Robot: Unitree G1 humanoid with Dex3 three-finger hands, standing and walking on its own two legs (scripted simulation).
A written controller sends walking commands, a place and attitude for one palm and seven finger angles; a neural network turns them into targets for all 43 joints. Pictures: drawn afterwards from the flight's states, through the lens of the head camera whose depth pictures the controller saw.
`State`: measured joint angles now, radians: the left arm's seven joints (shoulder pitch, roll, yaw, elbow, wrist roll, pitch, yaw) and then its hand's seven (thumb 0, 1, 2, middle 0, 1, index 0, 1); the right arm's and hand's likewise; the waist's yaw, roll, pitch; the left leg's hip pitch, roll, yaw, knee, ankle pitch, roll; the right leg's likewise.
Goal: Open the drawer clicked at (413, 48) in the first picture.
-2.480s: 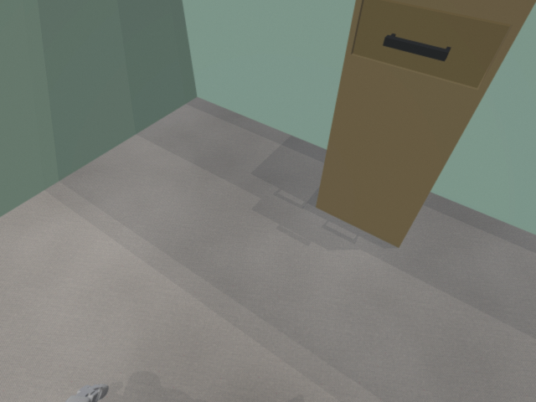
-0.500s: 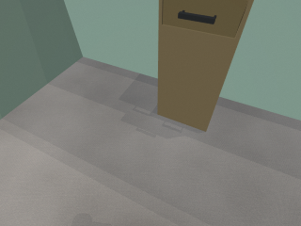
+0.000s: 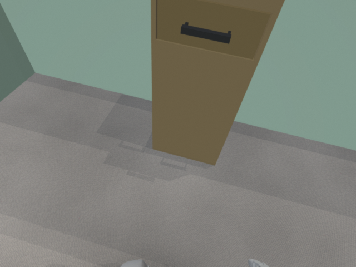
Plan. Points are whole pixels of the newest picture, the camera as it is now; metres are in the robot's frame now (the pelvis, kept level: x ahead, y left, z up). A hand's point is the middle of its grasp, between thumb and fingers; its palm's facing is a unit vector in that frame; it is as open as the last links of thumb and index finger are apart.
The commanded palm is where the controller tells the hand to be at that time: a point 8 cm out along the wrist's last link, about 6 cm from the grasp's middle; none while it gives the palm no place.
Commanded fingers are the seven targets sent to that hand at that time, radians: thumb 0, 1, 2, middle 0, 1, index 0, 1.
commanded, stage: turn to face it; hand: left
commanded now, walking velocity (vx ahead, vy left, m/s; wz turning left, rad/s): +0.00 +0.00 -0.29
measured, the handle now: (206, 31) +0.85 -0.01 +0.12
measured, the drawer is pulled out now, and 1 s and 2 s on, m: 0.00 0.00 0.00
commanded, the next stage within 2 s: take the last steps up to it in 0.18 s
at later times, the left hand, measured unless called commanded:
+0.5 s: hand out of the picture +0.13 +0.17 -0.15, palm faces -0.12 -0.97 -0.22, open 7.3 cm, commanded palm none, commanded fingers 0.00 0.90 0.90 -0.20 -0.30 -0.20 -0.30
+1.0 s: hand (128, 210) +0.28 +0.16 -0.16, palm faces -0.19 -0.97 -0.13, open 7.4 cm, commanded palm none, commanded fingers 0.00 0.90 0.90 -0.20 -0.30 -0.20 -0.30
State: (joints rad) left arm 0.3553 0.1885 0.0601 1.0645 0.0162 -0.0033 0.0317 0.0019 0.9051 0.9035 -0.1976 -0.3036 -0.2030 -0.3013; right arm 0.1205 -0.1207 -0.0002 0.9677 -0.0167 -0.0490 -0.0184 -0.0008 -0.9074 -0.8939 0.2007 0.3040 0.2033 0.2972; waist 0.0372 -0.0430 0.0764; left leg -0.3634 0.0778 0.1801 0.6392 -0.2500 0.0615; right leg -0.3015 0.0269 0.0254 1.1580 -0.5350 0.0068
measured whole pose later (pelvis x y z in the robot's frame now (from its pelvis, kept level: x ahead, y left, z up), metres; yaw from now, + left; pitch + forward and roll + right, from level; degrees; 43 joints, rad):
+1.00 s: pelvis +0.21 -0.01 +0.02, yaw -13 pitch +0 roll -1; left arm 0.24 0.19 0.07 1.07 0.03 0.01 -0.02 0.00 0.91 0.90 -0.19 -0.30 -0.20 -0.30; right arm 0.40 -0.09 -0.02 1.11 -0.03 -0.07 -0.03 0.00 -0.91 -0.89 0.20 0.30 0.20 0.30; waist -0.02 -0.04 0.02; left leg -0.06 0.08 0.20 0.38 -0.31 0.00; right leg -0.56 -0.09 -0.05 1.06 -0.20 0.01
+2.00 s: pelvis +0.27 +0.00 +0.02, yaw -12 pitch +0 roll +0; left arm 0.31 0.21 0.05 1.10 0.02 0.05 0.03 0.00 0.91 0.90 -0.19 -0.30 -0.20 -0.30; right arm 0.25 -0.14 -0.01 1.06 -0.01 0.01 -0.05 0.00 -0.93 -0.89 0.20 0.30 0.20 0.30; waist 0.02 -0.05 0.02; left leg -0.18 -0.03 0.10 0.39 -0.22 0.08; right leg -0.30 -0.04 0.00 0.80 -0.40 0.04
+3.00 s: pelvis +0.23 -0.01 +0.01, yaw -12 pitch -2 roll -1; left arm 0.36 0.11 -0.02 1.11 0.02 -0.03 0.06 0.00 0.91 0.90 -0.20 -0.30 -0.20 -0.30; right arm 0.31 -0.14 0.00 1.09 -0.02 -0.01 -0.03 0.02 -0.93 -0.89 0.20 0.30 0.20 0.30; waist -0.01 0.01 0.01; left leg -0.27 0.01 0.08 0.53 -0.23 0.04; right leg -0.16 0.01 -0.06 0.50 -0.31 -0.02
